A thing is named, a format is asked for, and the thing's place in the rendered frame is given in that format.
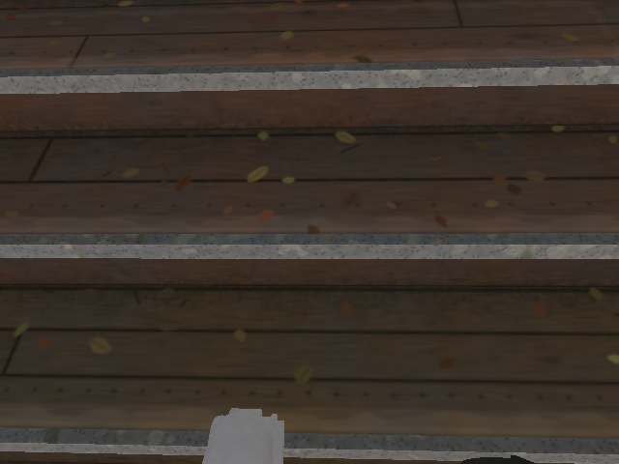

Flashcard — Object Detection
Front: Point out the left robot thigh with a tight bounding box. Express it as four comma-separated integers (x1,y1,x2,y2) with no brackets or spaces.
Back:
202,408,284,464

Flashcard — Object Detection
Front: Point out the robot left shin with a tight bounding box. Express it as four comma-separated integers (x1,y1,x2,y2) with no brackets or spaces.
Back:
208,415,223,442

